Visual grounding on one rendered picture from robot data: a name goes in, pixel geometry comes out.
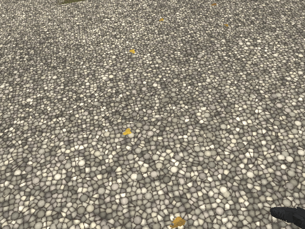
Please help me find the right robot hand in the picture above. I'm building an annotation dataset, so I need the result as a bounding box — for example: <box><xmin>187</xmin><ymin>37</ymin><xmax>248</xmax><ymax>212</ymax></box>
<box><xmin>270</xmin><ymin>207</ymin><xmax>305</xmax><ymax>229</ymax></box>

